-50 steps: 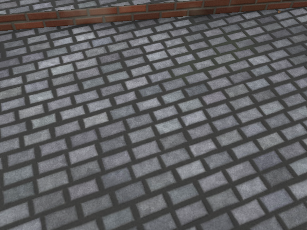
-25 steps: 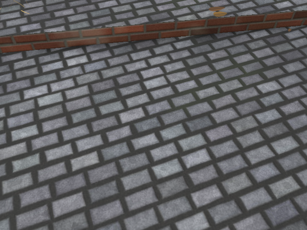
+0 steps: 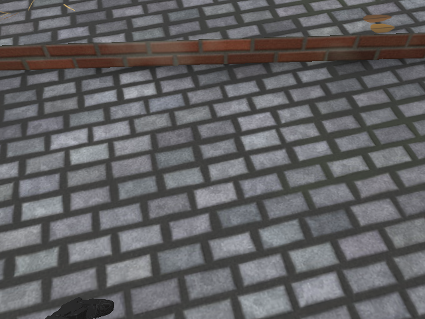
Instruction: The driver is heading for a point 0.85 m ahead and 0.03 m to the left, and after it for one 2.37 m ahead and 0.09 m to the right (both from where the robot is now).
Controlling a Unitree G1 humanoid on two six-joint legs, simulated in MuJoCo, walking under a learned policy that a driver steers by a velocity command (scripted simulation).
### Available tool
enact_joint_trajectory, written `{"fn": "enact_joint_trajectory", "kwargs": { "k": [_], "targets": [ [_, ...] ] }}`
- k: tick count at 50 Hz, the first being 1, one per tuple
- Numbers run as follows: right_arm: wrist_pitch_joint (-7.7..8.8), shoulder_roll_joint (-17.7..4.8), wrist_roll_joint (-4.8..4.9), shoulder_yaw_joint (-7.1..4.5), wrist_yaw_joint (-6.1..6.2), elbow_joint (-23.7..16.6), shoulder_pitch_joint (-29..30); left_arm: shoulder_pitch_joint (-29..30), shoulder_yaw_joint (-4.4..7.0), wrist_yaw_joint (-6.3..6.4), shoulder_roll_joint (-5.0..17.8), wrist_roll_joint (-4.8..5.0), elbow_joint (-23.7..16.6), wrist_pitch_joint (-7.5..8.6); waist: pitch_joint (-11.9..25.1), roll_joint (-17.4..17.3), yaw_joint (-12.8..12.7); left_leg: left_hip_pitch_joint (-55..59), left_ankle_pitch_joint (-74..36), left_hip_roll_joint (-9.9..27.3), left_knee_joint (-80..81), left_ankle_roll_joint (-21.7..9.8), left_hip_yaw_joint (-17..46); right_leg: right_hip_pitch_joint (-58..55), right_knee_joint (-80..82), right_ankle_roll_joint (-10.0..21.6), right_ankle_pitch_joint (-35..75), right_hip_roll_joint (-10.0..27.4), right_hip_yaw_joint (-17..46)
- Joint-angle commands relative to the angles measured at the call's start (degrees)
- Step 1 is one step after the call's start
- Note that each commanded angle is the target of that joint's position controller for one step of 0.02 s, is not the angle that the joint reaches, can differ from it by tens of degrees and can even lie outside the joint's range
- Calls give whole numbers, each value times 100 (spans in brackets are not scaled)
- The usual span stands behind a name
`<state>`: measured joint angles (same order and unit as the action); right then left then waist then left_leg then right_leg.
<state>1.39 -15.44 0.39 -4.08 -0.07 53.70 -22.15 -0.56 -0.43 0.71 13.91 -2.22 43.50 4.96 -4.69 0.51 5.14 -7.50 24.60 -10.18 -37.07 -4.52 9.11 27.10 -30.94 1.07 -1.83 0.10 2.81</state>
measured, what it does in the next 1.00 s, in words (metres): steps on the spot: left foot, then right foot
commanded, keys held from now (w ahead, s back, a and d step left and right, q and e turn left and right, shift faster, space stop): q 0.34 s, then no key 0.08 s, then e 0.30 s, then w+e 0.28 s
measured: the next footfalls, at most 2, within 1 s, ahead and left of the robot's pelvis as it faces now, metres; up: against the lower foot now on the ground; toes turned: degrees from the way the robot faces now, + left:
left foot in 0.40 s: +0.07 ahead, +0.10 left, +0.00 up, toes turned +16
right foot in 0.90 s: +0.05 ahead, -0.09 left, +0.00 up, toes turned +3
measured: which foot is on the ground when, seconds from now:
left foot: up 0.00-0.38, down 0.40-0.88, up 0.90-1.00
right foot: down 0.00-0.40, up 0.42-0.88, down 0.90-1.00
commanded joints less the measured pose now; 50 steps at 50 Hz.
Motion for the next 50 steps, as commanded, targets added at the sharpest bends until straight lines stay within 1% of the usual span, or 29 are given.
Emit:
{"fn": "enact_joint_trajectory", "kwargs": {
  "k": [1, 2, 3, 5, 6, 9, 12, 18, 19, 20, 21, 22, 23, 24, 25, 26, 27, 31, 36, 38, 40, 42, 44, 45, 46, 47, 48, 49, 50],
  "targets": [
    [27, -501, 100, -118, 152, -586, -802, -1984, 406, 69, 1344, 145, 58, -95, 2654, 1572, -674, -2128, 1688, 33, -3401, 175, -478, -4036, 118, 1469, 4619, 3026, 2842],
    [-93, -737, -98, -158, 161, -406, -640, -1594, 356, 68, 944, 190, -82, -188, 2163, 635, -590, -2366, 1218, 436, -3799, 228, -456, -3363, 359, 1517, 3483, 2689, 2672],
    [-171, -688, -172, -164, 96, -464, -180, -1259, 267, 100, 619, 165, -139, -231, 1473, 334, -587, -2456, 821, 603, -3723, 316, -516, -2716, 619, 1339, 2469, 2234, 1974],
    [-332, -530, -185, -153, -23, -604, 125, -841, 247, 168, 559, 73, -157, -317, 816, 672, -426, -2340, 400, 865, -3373, 504, -611, -1811, 1087, 1100, 1609, 1699, 1040],
    [-419, -460, -186, -128, -62, -605, 50, -832, 281, 171, 641, 49, -113, -334, 744, 784, -375, -2109, 271, 828, -3317, 565, -732, -1486, 1176, 1092, 1617, 1562, 746],
    [-519, -399, -150, -94, -106, -712, 143, -817, 331, 126, 702, 33, -84, -306, 919, 639, -268, -1831, 75, 877, -2806, 575, -837, -1270, 1276, 1162, 1474, 1554, 282],
    [-582, -348, -152, -27, -160, -918, 542, -760, 384, 98, 773, 41, -71, -344, 950, 735, -323, -1566, -214, 1054, -1929, 492, -959, -1109, 1400, 1100, 530, 1619, -4],
    [-556, -445, -119, 10, -223, -1182, 905, -917, 547, 39, 1133, 79, 1, -537, 901, 785, -425, -595, -312, 942, -146, 237, -1360, -956, 1096, 794, -846, 1777, -236],
    [-506, -432, -153, 13, -200, -1115, 698, -956, 553, 34, 1127, 104, 33, -580, 855, 609, -318, -119, -545, 839, 492, 136, -1342, -682, 766, 607, -857, 1690, -368],
    [-430, -550, -195, -1, -161, -1075, 563, -1227, 556, 4, 1011, 82, 132, -638, 726, -12, -295, 178, -793, 1078, 1425, 38, -721, -342, 94, 240, -1244, 1443, -677],
    [-374, -1227, -241, -112, -95, -1249, 710, -1459, 418, -60, 429, 104, -79, -687, 616, -1893, -486, 401, -969, 2865, 2406, -435, 1742, 825, -1451, -313, -2893, 527, -1387],
    [-351, -1387, -263, -165, -44, -1251, 597, -910, 444, 32, 645, 75, -193, -783, 350, -1352, -163, -587, -1938, 3321, 2478, -944, 1852, 666, -2095, -284, -3207, 209, -637],
    [-323, -967, -276, -35, 3, -1165, 777, -906, 433, 19, 590, 161, -121, -843, 299, -907, -370, -762, -2044, 2915, 2391, -904, 1192, 287, -2284, -221, -2769, 331, -284],
    [-294, -586, -249, 101, 41, -1166, 1224, -1152, 412, -24, 497, 222, 55, -845, 219, -824, -636, -894, -1974, 2525, 2435, -695, 618, 16, -2181, -175, -2296, 348, -190],
    [-265, -415, -245, 170, 79, -1199, 1557, -1398, 434, -46, 551, 191, 260, -820, 274, -887, -779, -722, -2149, 2212, 2420, -516, 211, -118, -2141, -141, -1958, 279, -244],
    [-210, -242, -211, 242, 132, -1174, 1629, -1654, 455, -65, 607, 117, 471, -812, 393, -931, -796, -542, -2821, 2091, 2326, -472, -142, -319, -2136, -143, -1807, 224, -255],
    [-170, -147, -202, 297, 155, -1109, 1560, -1785, 460, -83, 606, 112, 590, -808, 525, -793, -783, -367, -3337, 2074, 2210, -456, -368, -516, -2071, -155, -1824, 139, -175],
    [-169, -554, -132, 198, 260, -852, 1248, -1478, 450, -78, 565, 167, 521, -795, 510, -653, -518, 300, -3546, 2335, 1887, -564, -475, -462, -1592, -193, -2098, 32, -150],
    [-261, -663, -145, 72, 280, -696, 1139, -1380, 452, -27, 530, 193, 412, -793, 466, -700, -371, 442, -3554, 2674, 1663, -852, -277, -390, -1433, -132, -2646, 65, -401],
    [-264, -748, -199, -2, 251, -633, 999, -1357, 439, -69, 483, 157, 360, -776, 574, -733, -285, 409, -1797, 2757, 1960, -888, -111, -419, -1362, 4, -2736, 47, -557],
    [-248, -835, -234, -73, 205, -616, 985, -1150, 458, -186, 517, 115, 214, -759, 384, -769, -261, 194, 182, 2890, 2385, -894, 175, -410, -1201, 202, -2848, 79, -611],
    [-221, -890, -204, -123, 137, -680, 1305, -1419, 460, -281, 443, 143, 269, -726, 227, -610, -555, -415, 765, 2839, 2488, -707, -4, -1135, -498, 461, -2641, 18, -696],
    [-230, -771, -170, -143, 78, -774, 1776, -2522, 505, -285, 436, 162, 753, -661, 177, -177, -1116, -1677, 1071, 2302, 1538, -222, -856, -2841, 804, 757, -2154, -233, -691],
    [-210, -331, -213, -36, 27, -876, 1883, -3094, 610, -209, 823, 107, 927, -572, 269, 1209, -1318, -2756, 1069, 1594, -558, 173, -1843, -3566, 1786, 1062, -3442, 931, 1199],
    [-169, -105, -286, 62, 22, -1233, 2341, -3223, 671, -179, 1332, 111, 777, -504, -57, 1684, -1359, -4283, 1118, 701, -1485, 350, -1597, -3526, 2532, 1623, -4573, 2161, 3824],
    [-94, -420, -308, 13, -12, -1265, 2533, -2898, 628, -75, 1119, 46, 756, -523, -507, 740, -1201, -4302, 499, 1128, -1886, 330, -896, -3001, 2659, 1724, -4302, 2113, 3548],
    [-17, -552, -183, -17, -94, -1122, 2226, -2470, 578, -23, 1001, 96, 652, -498, -592, 518, -856, -4118, -216, 1271, -1896, 350, -831, -2787, 2588, 1560, -3833, 1777, 2968],
    [46, -642, -175, -32, -138, -962, 1975, -2186, 586, -11, 1006, 139, 572, -445, -527, 440, -688, -3927, -639, 1330, -1852, 399, -829, -2813, 2568, 1376, -2952, 1443, 2431],
    [65, -684, -265, -44, -156, -834, 1811, -2071, 580, -9, 967, 176, 530, -376, -384, 394, -612, -3743, -959, 1350, -1835, 451, -871, -2910, 2483, 1247, -2032, 1197, 2017]
  ]
}}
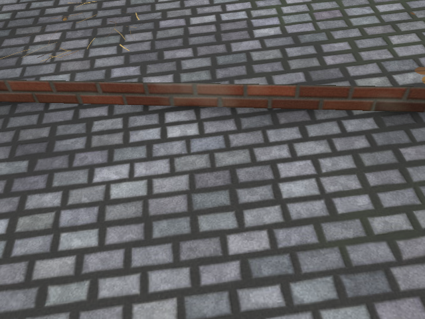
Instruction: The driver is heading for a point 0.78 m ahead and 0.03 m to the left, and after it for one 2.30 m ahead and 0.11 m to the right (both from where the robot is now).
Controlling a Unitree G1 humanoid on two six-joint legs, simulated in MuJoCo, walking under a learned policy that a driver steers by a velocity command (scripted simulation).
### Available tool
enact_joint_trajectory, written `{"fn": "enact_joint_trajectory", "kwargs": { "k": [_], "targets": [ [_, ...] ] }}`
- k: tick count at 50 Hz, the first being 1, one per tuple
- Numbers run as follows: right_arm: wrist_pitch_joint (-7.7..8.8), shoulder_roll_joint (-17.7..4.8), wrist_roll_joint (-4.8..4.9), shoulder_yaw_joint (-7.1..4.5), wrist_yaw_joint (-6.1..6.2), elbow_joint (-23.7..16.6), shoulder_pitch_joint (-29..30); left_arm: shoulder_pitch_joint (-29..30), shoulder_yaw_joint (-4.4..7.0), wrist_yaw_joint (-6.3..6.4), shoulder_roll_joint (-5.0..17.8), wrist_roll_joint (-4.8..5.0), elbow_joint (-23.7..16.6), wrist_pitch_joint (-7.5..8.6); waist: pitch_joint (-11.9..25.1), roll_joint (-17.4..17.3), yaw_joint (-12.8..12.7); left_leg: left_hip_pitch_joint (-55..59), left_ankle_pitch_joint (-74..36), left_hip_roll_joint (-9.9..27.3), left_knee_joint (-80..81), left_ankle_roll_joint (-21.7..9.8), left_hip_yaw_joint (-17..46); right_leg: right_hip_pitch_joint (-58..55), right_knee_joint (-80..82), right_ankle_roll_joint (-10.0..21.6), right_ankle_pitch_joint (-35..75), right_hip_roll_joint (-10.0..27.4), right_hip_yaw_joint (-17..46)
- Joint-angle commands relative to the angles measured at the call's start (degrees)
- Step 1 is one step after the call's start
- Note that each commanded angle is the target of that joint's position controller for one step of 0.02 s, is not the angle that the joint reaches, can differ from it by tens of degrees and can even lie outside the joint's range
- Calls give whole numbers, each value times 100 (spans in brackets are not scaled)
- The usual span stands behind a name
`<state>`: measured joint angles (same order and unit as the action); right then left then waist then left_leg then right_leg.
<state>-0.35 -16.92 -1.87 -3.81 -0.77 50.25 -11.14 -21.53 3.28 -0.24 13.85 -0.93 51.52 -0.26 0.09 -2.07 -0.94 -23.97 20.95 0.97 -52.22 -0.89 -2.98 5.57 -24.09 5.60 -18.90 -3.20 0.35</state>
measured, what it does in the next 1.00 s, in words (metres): walks ahead: left foot, then right foot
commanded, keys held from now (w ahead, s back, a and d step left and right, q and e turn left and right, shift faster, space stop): w+e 0.26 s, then w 0.02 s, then w+q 0.72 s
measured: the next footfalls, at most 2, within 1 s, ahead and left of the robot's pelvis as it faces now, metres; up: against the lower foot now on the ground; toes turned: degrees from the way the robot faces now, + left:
left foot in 0.36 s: +0.35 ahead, +0.06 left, +0.00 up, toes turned -12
right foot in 0.82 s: +0.56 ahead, -0.17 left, +0.00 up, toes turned +1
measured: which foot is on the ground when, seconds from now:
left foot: up 0.00-0.34, down 0.36-0.84, up 0.86-1.00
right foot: down 0.00-0.38, up 0.40-0.80, down 0.82-1.00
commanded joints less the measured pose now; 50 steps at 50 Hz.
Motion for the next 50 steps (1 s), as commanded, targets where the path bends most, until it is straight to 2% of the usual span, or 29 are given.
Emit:
{"fn": "enact_joint_trajectory", "kwargs": {
  "k": [1, 2, 4, 11, 13, 15, 16, 17, 18, 19, 20, 21, 22, 24, 26, 28, 31, 35, 38, 40, 41, 42, 43, 44, 45, 46, 47, 48, 50],
  "targets": [
    [226, -504, -108, -56, -109, -406, 594, -19, 177, 66, 852, 56, -239, 212, -665, 647, 10, -1949, -827, 205, -370, 132, 280, -828, 1656, 722, 629, 1347, 1921],
    [207, -435, -108, -38, -110, -420, 596, -190, 171, 39, 815, 87, -170, 260, -486, 631, 5, -1914, -947, 156, -445, 169, 238, -928, 1504, 694, 1320, 1271, 1758],
    [169, -336, -83, 8, -105, -522, 804, -507, 179, 0, 811, 95, -48, 306, -426, 629, -71, -2007, -1110, 135, -404, 239, 157, -922, 1342, 693, 2052, 1178, 1598],
    [235, -249, 12, 166, -170, -1080, 2028, -989, 192, 62, 922, 22, 94, 307, -705, 833, -462, -1796, -1551, -79, 1109, 266, 26, -724, 1113, 721, 3002, 1082, 1767],
    [270, -321, 51, 179, -164, -1190, 2038, -898, 209, 98, 1006, 10, 81, 320, -679, 904, -394, -1362, -1574, -140, 1523, 121, 66, -725, 1022, 640, 3453, 1195, 1927],
    [326, -424, 50, 155, -117, -1001, 1287, -508, 195, 121, 1039, 16, 25, 377, -433, 930, -10, -135, -1561, -305, 2008, -138, -41, -552, 793, 388, 4401, 1176, 1697],
    [351, -544, 54, 89, -51, -777, 629, -501, 187, 115, 1042, 3, 67, 414, -81, 898, 206, 668, -1366, -504, 2042, -264, -136, -633, 171, 280, 5354, 1113, 1557],
    [387, -637, 80, 25, 27, -491, -315, -437, 188, 92, 1073, -6, 107, 441, 388, 756, 655, 1649, -1427, -534, 2368, -408, -170, -593, -922, 161, 5642, 896, 1248],
    [442, -892, -16, -52, 119, -338, -1181, -523, 138, 62, 875, -16, 63, 473, 958, 449, 951, 2873, -637, 264, 2429, -624, 690, 162, -2386, 97, 4377, 625, 1069],
    [436, -1560, -157, -218, 135, -250, -1704, -1212, 40, -3, 288, 172, -30, 479, 1778, -1131, 658, 4218, 420, 1918, 2945, -1471, 3834, 1835, -4608, -197, 649, -423, 655],
    [368, -1256, 46, -184, 57, -157, -1309, -1074, 80, -6, 671, 8, 17, 503, 1495, -1051, 499, 3753, 725, 2024, 3848, -1629, 5300, 2499, -5233, -69, -810, -480, 890],
    [375, -885, 104, -118, 23, -306, -554, -578, 92, -24, 744, -61, -89, 493, 484, -552, 231, 2902, 883, 1854, 3849, -1626, 4421, 2834, -5320, -18, -358, -41, 762],
    [408, -516, 107, -40, -14, -336, -272, -39, 60, -50, 745, -126, -189, 514, 90, 37, 256, 2253, 266, 1568, 3841, -1540, 3588, 2806, -4984, -4, 37, 232, 632],
    [455, -271, 97, 57, -1, -164, -320, 272, 40, -88, 660, -204, -369, 474, -147, -132, 33, 1582, -992, 1033, 3967, -1343, 2708, 2535, -4364, -101, 178, 508, 500],
    [520, -304, 117, 54, -1, -6, -566, 262, -22, -131, 492, -227, -415, 405, -37, -240, -75, 1439, -1960, 868, 3984, -1413, 2354, 2371, -3996, -272, 138, 542, 338],
    [529, -440, 149, 8, 21, 79, -756, 545, -80, -150, 407, -216, -542, 361, -110, -186, -80, 1214, -2029, 795, 4114, -1491, 2104, 2427, -3410, -456, 142, 611, 165],
    [481, -520, 158, -38, 42, 128, -1000, 1520, -184, -162, 310, -167, -899, 346, -400, -206, 142, 900, -1700, 646, 4331, -1404, 1940, 2427, -2207, -677, 789, 639, -23],
    [450, -628, 136, -114, 18, 108, -1262, 2228, -210, -144, 386, -57, -1160, 368, -281, -186, 407, 1068, -1938, 571, 4098, -1163, 1975, 2019, -1265, -801, 1476, 448, -76],
    [418, -726, 110, -168, 45, 49, -1265, 2184, -163, -85, 523, -33, -1247, 424, -182, -240, 317, 1251, -2226, 670, 3623, -983, 2259, 1504, -797, -746, 1174, 335, 25],
    [410, -773, 113, -202, 68, -29, -1117, 1438, -79, -13, 685, -59, -1047, 515, 49, -85, -69, 1073, -2368, 449, 2821, -783, 2283, 396, -166, -597, 971, 228, 41],
    [453, -619, 152, -172, 44, -104, -1081, 756, 26, 68, 1000, -143, -911, 603, 487, 321, -370, 721, -2149, 74, 1713, -622, 1976, -562, 112, -390, 640, 760, 570],
    [491, -121, 298, -56, 36, -365, -1127, -55, 152, 165, 1534, -282, -899, 604, 1341, 1217, -638, -256, -659, -446, 34, -392, 1185, -1908, 471, -6, -674, 2284, 2211],
    [433, -174, 267, -64, 53, -514, -1405, -7, 241, 171, 1741, -214, -800, 482, 1375, 2012, -336, -1369, 1074, -766, -926, -372, 651, -1922, 1107, 493, -1297, 2949, 4129],
    [326, -428, 130, -107, 80, -322, -1416, 383, 136, 138, 1175, -188, -920, 438, 722, 1066, -146, -1591, 720, -234, -1502, -425, 810, -1318, 1051, 537, -1672, 2769, 3693],
    [304, -374, 82, -106, 13, -303, -1125, 698, 34, 102, 729, -140, -982, 457, 230, 556, -109, -1546, 235, -64, -1526, -403, 808, -756, 1102, 448, -1092, 2432, 2868],
    [278, -255, 76, -97, -39, -337, -984, 842, -16, 85, 560, -141, -971, 484, 7, 565, -13, -1389, -53, 88, -1376, -355, 771, -357, 1225, 320, -207, 2178, 2125],
    [219, -249, 6, -111, -86, -388, -860, 798, -39, 95, 493, -123, -905, 527, -88, 749, 41, -1326, -166, 192, -1278, -303, 720, -176, 1278, 237, 410, 1993, 1618],
    [153, -213, -28, -103, -132, -394, -842, 747, -38, 90, 484, -102, -850, 572, -105, 815, 80, -1275, -301, 209, -1302, -248, 661, -109, 1304, 177, 973, 1833, 1218],
    [73, -162, -22, -91, -197, -534, -618, 530, -2, 66, 549, -40, -734, 664, -14, 782, 108, -1409, -560, 216, -1343, -182, 606, -212, 1306, 215, 1965, 1826, 786]
  ]
}}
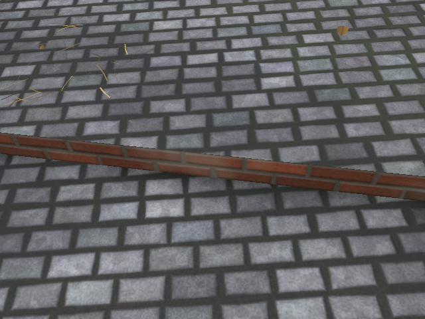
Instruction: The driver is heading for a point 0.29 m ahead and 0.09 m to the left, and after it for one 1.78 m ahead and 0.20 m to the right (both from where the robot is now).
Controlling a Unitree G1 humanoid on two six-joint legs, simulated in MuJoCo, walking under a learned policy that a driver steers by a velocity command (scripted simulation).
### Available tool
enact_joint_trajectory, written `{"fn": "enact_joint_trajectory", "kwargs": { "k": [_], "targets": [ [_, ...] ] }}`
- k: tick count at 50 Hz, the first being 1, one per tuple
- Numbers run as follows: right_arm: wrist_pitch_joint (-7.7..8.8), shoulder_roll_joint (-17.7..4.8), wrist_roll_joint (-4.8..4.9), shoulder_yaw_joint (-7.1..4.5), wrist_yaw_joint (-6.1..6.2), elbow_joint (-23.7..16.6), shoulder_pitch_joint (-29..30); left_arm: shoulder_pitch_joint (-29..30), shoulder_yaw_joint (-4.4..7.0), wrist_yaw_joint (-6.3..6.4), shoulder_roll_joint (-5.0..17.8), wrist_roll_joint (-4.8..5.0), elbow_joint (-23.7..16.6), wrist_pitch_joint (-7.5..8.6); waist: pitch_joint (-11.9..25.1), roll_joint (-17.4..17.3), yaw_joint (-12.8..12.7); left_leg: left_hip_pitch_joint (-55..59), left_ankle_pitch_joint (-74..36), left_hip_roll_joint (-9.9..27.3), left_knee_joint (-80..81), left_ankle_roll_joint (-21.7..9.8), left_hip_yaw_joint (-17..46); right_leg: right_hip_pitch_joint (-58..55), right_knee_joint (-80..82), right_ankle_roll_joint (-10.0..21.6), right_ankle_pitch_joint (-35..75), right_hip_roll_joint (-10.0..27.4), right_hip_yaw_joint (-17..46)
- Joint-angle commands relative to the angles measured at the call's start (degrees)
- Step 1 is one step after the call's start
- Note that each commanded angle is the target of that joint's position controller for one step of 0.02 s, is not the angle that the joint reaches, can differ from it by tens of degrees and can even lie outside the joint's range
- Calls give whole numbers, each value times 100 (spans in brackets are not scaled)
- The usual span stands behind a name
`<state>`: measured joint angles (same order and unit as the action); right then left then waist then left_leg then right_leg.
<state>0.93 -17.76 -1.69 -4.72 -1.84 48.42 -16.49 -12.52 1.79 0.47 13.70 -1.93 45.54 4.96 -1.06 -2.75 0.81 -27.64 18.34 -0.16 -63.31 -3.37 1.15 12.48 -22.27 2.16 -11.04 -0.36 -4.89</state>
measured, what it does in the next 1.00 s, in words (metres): walks ahead: left foot, then right foot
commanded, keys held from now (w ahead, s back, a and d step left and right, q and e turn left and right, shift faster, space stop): w+q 0.18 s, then w+e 0.28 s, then e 0.54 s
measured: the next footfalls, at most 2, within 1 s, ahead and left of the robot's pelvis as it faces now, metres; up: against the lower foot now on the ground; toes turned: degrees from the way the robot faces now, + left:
left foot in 0.32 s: +0.31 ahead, +0.14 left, +0.00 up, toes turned +13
right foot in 0.80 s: +0.53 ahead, -0.01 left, +0.00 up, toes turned -8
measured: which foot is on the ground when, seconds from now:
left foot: up 0.00-0.30, down 0.32-0.82, up 0.84-1.00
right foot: down 0.00-0.32, up 0.34-0.78, down 0.80-1.00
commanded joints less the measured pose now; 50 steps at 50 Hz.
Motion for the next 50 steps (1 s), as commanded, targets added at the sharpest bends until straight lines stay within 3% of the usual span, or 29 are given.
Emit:
{"fn": "enact_joint_trajectory", "kwargs": {
  "k": [1, 6, 9, 12, 14, 15, 16, 17, 18, 19, 20, 21, 23, 24, 27, 30, 33, 36, 38, 39, 40, 41, 42, 43, 45, 46, 47, 50],
  "targets": [
    [-80, -60, -40, 9, -119, -427, 82, -449, 165, -13, 591, 82, -88, 166, 89, 807, -62, -1191, -435, 349, -215, 102, 175, -966, 1152, 591, 1492, 1556, 1114],
    [-89, 36, -37, 109, -238, -820, 1048, -670, 187, -27, 598, 76, 97, 150, -176, 759, -164, -1395, -1358, 397, 908, 203, -94, -972, 1304, 573, 1925, 1388, 169],
    [-61, 98, -37, 196, -309, -1050, 1629, -818, 230, -8, 762, 77, 196, 132, -327, 778, -295, -939, -1662, 359, 1979, 69, -446, -975, 1328, 493, 2000, 1408, -220],
    [-33, 122, -98, 246, -252, -1130, 1849, -1303, 212, -5, 810, 69, 494, 59, -419, 750, -374, -455, -1132, 119, 2695, -186, -607, -1274, 1158, 528, 2721, 1562, -227],
    [16, -1, -138, 211, -150, -1033, 1561, -1384, 220, 0, 985, 82, 666, -15, -225, 860, -147, 201, -596, -189, 3015, -416, -772, -1569, 465, 546, 4477, 1599, -248],
    [74, -115, -162, 159, -96, -828, 966, -1399, 215, -1, 1047, 97, 739, -58, 125, 846, 148, 931, -591, -333, 3295, -542, -807, -1609, -303, 513, 5029, 1526, -272],
    [161, -270, -234, 85, -26, -472, -4, -1351, 180, -5, 997, 156, 748, -88, 680, 690, 582, 2334, -992, -271, 3634, -677, -718, -1053, -1451, 417, 4534, 1313, -390],
    [211, -791, -344, -51, 81, -280, -991, -1326, 83, -37, 686, 182, 504, -71, 1522, 15, 904, 3991, -495, 1176, 3651, -928, 789, 251, -3222, 334, 2078, 992, -407],
    [193, -1257, -245, -141, 144, -317, -953, -1862, 1, -97, 166, 320, 356, -97, 2242, -1121, 535, 5210, -826, 2828, 4227, -1554, 3422, 2155, -5125, 138, -2289, -33, -32],
    [164, -1057, -41, -139, 198, -365, -775, -1120, 210, -23, 867, 220, 397, -136, 1687, -12, 738, 4444, -1042, 2493, 4433, -1306, 2963, 2454, -5330, 224, -1712, 107, 888],
    [198, -727, -17, -24, 205, -300, -281, -851, 203, -55, 717, 268, 296, -99, 781, -115, 419, 3564, -1473, 2194, 4607, -1075, 1904, 2457, -5034, 265, -1159, 340, 889],
    [254, -349, -13, 76, 168, -276, 10, -910, 187, -67, 601, 253, 395, -96, 353, -1, 190, 2911, -1818, 1899, 4854, -818, 1317, 2231, -4641, 247, -846, 509, 794],
    [350, -11, 39, 173, 178, -235, 258, -1226, 192, -115, 426, 71, 622, -274, 79, -250, -108, 2181, -1987, 1509, 5156, -491, 493, 1717, -4327, 145, -559, 604, 724],
    [418, 56, 39, 199, 182, -195, 215, -1256, 198, -146, 326, 61, 665, -347, 22, -202, -172, 2025, -2691, 1470, 5196, -466, 272, 1584, -4318, 103, -489, 544, 688],
    [544, -103, 104, 162, 230, -89, 135, -1014, 224, -188, 166, 56, 547, -452, -70, -182, -366, 2008, -4763, 1420, 5045, -475, -485, 1842, -4152, -29, -123, 435, 510],
    [490, -32, 110, 187, 303, -42, 156, -447, 175, -241, 93, 46, 310, -449, -205, -356, -324, 1922, -4768, 1190, 5011, -444, -1082, 1919, -3161, -77, 575, 413, 251],
    [425, -152, 127, 159, 366, 64, -26, 135, 88, -313, 4, 29, 96, -433, -181, -341, -103, 2101, -4725, 1195, 4820, -476, -1353, 1557, -1954, -10, 1057, 266, -54],
    [342, -323, 138, 91, 423, 147, -132, 138, 109, -330, 160, -46, -20, -436, -16, -330, -125, 2585, -5228, 1454, 4256, -448, -1328, 1342, -1549, 205, 685, 125, -146],
    [267, -438, 141, 31, 458, 128, -38, -194, 175, -312, 339, -67, 13, -412, 137, -337, -256, 2752, -5675, 1521, 3485, -386, -1319, 1026, -1338, 423, 175, -73, -188],
    [210, -469, 137, 10, 457, 103, 6, -503, 221, -284, 426, -78, 79, -366, 324, -207, -375, 2762, -5506, 1464, 2755, -327, -1340, 706, -1047, 547, 149, -211, -191],
    [160, -508, 147, -8, 430, 75, 24, -979, 286, -225, 562, -115, 190, -285, 609, 150, -655, 2493, -4672, 1248, 1596, -112, -1435, 32, -410, 715, 929, -240, -35],
    [142, -314, 116, 39, 394, -93, -247, -1174, 440, -136, 1191, -102, 148, -224, 1012, 1059, -604, 1392, -1791, 748, -49, 173, -1497, -1012, -522, 1041, 3678, 952, 1414],
    [35, -27, 185, 92, 345, -338, -550, -1002, 610, -98, 1724, 116, 66, -360, 1701, 1928, -268, -201, 2054, -508, -1724, 422, -838, -2046, -281, 2325, 5176, 2217, 3692],
    [-37, -175, -6, 112, 330, -232, -400, -874, 604, -113, 1547, 316, -65, -447, 1739, 838, -401, -372, 1838, -51, -1802, 425, 49, -1712, 18, 2331, 3913, 2189, 3461],
    [-51, -182, 50, 91, 327, -304, 189, -166, 409, -58, 884, 229, -133, -571, 283, 226, -157, -514, 989, 259, -1011, 451, 67, -265, 536, 1772, 2005, 1570, 2663],
    [-92, -225, -13, 77, 348, -370, 279, -21, 371, -29, 753, 241, -141, -583, 112, 353, -60, -367, 710, 354, -543, 470, 103, 36, 624, 1506, 1751, 1259, 2396],
    [-172, -186, -77, 86, 354, -307, 129, 76, 355, -24, 697, 199, -157, -577, 196, 481, 6, -103, 519, 292, -404, 490, 48, 209, 633, 1365, 1780, 1055, 2194],
    [-289, -63, -16, 105, 352, -295, 1, 25, 417, -71, 927, 141, -147, -512, 544, 526, 33, 79, 365, 170, 5, 551, 64, 190, 576, 1202, 1809, 856, 2106]
  ]
}}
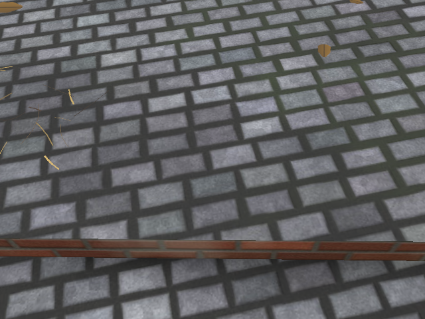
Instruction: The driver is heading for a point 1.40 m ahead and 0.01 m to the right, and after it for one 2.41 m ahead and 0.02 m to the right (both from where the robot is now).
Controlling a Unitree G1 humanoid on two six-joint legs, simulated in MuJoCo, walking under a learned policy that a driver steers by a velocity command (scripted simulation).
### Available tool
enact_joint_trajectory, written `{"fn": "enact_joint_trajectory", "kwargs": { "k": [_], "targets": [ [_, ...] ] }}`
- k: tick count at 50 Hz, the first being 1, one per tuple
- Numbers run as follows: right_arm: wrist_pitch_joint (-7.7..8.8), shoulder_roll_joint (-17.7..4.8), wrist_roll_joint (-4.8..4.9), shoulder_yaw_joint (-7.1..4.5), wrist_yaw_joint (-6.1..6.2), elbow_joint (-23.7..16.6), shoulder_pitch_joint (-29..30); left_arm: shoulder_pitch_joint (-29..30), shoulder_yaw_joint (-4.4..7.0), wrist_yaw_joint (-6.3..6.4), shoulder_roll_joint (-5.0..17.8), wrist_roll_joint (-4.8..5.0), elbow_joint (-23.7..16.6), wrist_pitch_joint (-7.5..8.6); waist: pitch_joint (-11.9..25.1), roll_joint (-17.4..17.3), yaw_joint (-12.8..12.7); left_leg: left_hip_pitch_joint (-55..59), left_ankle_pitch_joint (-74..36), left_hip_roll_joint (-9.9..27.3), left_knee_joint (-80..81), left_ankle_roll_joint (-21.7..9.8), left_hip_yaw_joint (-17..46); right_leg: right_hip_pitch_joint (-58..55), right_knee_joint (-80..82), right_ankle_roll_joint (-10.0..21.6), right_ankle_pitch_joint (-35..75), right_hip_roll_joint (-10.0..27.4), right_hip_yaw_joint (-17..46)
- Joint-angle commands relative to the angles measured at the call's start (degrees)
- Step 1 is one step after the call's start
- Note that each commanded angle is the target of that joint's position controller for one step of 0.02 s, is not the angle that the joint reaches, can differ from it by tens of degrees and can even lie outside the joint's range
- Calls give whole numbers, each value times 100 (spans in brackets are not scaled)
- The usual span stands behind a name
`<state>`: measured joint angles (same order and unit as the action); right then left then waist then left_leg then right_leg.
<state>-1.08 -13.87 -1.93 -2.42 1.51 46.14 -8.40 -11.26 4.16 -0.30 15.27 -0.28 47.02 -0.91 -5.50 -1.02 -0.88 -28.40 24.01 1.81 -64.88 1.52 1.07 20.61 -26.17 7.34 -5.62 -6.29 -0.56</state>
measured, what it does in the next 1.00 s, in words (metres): walks ahead: left foot, then right foot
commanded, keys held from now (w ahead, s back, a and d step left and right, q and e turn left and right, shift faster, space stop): e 0.30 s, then no key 0.06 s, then w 0.16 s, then w+q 0.48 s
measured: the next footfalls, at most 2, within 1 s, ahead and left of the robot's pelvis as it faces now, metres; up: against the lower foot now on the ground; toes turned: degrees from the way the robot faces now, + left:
left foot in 0.36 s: +0.09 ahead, +0.14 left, +0.00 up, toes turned -18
right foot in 0.80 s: +0.15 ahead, -0.10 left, +0.00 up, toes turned -11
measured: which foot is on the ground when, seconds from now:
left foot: up 0.00-0.34, down 0.36-0.80, up 0.82-1.00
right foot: down 0.00-0.36, up 0.38-0.78, down 0.80-1.00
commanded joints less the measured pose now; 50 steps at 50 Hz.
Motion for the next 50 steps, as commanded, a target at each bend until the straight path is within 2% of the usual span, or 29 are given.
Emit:
{"fn": "enact_joint_trajectory", "kwargs": {
  "k": [1, 6, 11, 15, 17, 18, 19, 20, 21, 22, 23, 24, 25, 27, 29, 31, 33, 36, 37, 38, 39, 40, 41, 42, 43, 44, 45, 47, 50],
  "targets": [
    [-106, -454, 21, -127, 23, -101, -723, -118, 202, 4, 835, -28, -294, 70, 1001, 403, 163, 97, -238, -30, 348, 87, 93, -647, 1003, 639, 922, 1415, 1736],
    [-143, -572, 44, -160, 58, -294, -195, -232, 251, 33, 941, -53, -307, -57, 866, 714, -97, -202, -312, -83, 1118, 168, 231, -786, 1275, 500, -1247, 1347, 2396],
    [-43, -588, 114, -140, 92, -370, -83, -255, 291, 25, 987, -102, -302, -85, 842, 755, -156, 49, -134, -273, 1780, 55, 316, -882, 1138, 480, -1180, 1341, 2840],
    [58, -621, 204, -113, 129, -361, -410, -70, 305, -25, 989, -106, -316, -130, 885, 871, -17, 876, 46, -538, 2744, -156, 303, -695, 999, 374, -542, 1260, 3159],
    [116, -605, 210, -102, 170, -215, -969, 131, 278, -18, 915, -34, -320, -165, 909, 823, 279, 1812, -564, -565, 4064, -320, 161, -329, 806, 71, -640, 1039, 2980],
    [147, -806, 149, -146, 213, -211, -998, 73, 222, 11, 743, 15, -329, -158, 821, 460, 251, 2232, -641, -141, 4837, -442, 542, 78, 485, -237, -1289, 697, 2678],
    [145, -1336, 20, -246, 234, -373, -852, -102, 127, 29, 412, 107, -408, -136, 989, -793, 140, 2625, 602, 1255, 5531, -914, 2227, 858, -761, -555, -2451, -42, 1747],
    [137, -1572, -89, -314, 173, -463, -421, 25, 190, 57, 731, -75, -378, -87, 497, -1099, 155, 1883, 1151, 1922, 5872, -1343, 3139, 1393, -1977, -586, -2349, -489, 908],
    [153, -1195, -78, -236, 125, -417, -411, 62, 223, 29, 914, -213, -354, -42, 375, -647, 49, 1545, 1239, 1771, 5793, -1390, 2923, 1172, -2583, -561, -1976, -92, 1163],
    [184, -935, -5, -165, 85, -383, -240, -140, 212, -38, 836, -211, -241, -17, 269, -599, -129, 1552, 1170, 1385, 5795, -1214, 2453, 1185, -2862, -573, -1597, -65, 1124],
    [220, -865, 33, -150, 54, -364, -206, -310, 188, -88, 787, -228, -126, -8, 266, -670, -165, 1773, 938, 1107, 5785, -1065, 2083, 1259, -3101, -630, -1354, -36, 1059],
    [257, -850, 52, -146, 40, -307, -322, -398, 163, -134, 737, -247, -27, 4, 264, -752, -102, 2000, 741, 961, 5787, -1043, 1851, 1398, -3286, -672, -1266, -20, 965],
    [305, -814, 60, -143, 14, -228, -521, -343, 134, -159, 690, -254, 11, 32, 227, -659, 8, 2209, 508, 897, 5785, -1067, 1708, 1532, -3301, -710, -1185, 20, 937],
    [395, -843, 94, -175, -38, 25, -984, 60, 78, -184, 606, -248, -64, 92, 125, -556, 223, 2635, 196, 886, 5782, -1138, 1642, 1820, -2989, -793, -1053, 161, 808],
    [445, -869, 145, -202, -71, 212, -1272, 447, 24, -196, 561, -261, -151, 137, 129, -616, 343, 2930, -174, 889, 5780, -1242, 1660, 1867, -2438, -930, -962, 497, 304],
    [464, -876, 136, -221, -101, 352, -1522, 880, -46, -198, 432, -224, -253, 196, 116, -698, 531, 2879, -527, 833, 5711, -1315, 1646, 1600, -1789, -1054, -1035, 593, 57],
    [470, -978, 96, -271, -124, 493, -1722, 1132, -103, -198, 325, -164, -337, 254, 99, -777, 601, 2700, -828, 803, 5565, -1355, 1624, 1200, -1164, -1057, -1197, 531, -47],
    [457, -1056, 74, -334, -173, 583, -1741, 1078, -127, -132, 361, -103, -370, 336, 151, -821, 477, 2303, -1302, 856, 5276, -1404, 1759, 418, -452, -897, -1401, 391, -166],
    [449, -1049, 88, -346, -186, 576, -1647, 902, -129, -83, 359, -86, -336, 378, 215, -781, 343, 2089, -1595, 832, 5121, -1359, 1784, -46, -119, -826, -1176, 351, -176],
    [440, -1019, 129, -349, -188, 553, -1478, 530, -130, -28, 328, -79, -228, 431, 321, -648, 84, 1752, -1802, 724, 4844, -1245, 1725, -799, 445, -746, -678, 330, -174],
    [463, -878, 174, -322, -178, 506, -1358, 52, -81, 57, 464, -109, -76, 503, 588, -423, -145, 1141, -1850, 512, 4410, -1053, 1575, -1934, 665, -654, -385, 484, 16],
    [514, -656, 235, -267, -174, 331, -1067, -665, 24, 164, 860, -199, 46, 574, 1029, 158, -537, 287, -1322, 92, 3411, -809, 1197, -3149, 890, -481, -1013, 1348, 852],
    [553, -152, 318, -139, -189, -3, -861, -1241, 188, 230, 1596, -255, 88, 541, 1479, 1556, -775, -950, 226, -628, 1929, -569, 282, -3967, 1459, -61, -2471, 2771, 2640],
    [459, -614, 171, -231, -141, 58, -956, -1149, 216, 221, 1533, -247, 170, 480, 1128, 1280, -570, -1198, 734, -357, 990, -649, 185, -3185, 1618, 279, -2942, 3188, 3281],
    [406, -691, 100, -271, -175, 235, -1084, -699, 77, 167, 995, -217, 18, 495, 599, 716, -296, -1207, 339, -68, 602, -722, 366, -2668, 1683, 270, -2983, 2882, 2830],
    [388, -528, 82, -247, -240, 339, -1144, -367, -22, 135, 613, -173, -56, 531, 283, 588, -130, -1136, -87, 65, 528, -682, 355, -2277, 1783, 145, -2375, 2559, 2203],
    [362, -466, 64, -252, -293, 371, -1127, -234, -82, 140, 433, -156, -81, 569, 179, 658, -30, -1068, -404, 152, 531, -623, 294, -2100, 1869, 32, -1733, 2310, 1649],
    [294, -424, -19, -253, -378, 330, -951, -351, -105, 158, 390, -144, 17, 653, 184, 696, 9, -1145, -850, 171, 312, -495, 135, -2086, 1824, -29, -387, 2048, 889],
    [250, -305, -22, -219, -447, 111, -480, -665, -95, 131, 392, -109, 183, 737, 261, 645, 18, -1457, -1237, 225, 269, -349, 11, -2171, 1726, 56, 1058, 2075, 278]
  ]
}}
Keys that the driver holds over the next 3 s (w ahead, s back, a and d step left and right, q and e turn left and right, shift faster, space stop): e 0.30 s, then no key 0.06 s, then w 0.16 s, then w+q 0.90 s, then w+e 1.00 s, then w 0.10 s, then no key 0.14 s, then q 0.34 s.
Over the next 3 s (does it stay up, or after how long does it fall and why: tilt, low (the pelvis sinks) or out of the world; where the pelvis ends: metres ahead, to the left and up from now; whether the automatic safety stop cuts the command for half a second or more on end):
stays up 1.21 -0.02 0.14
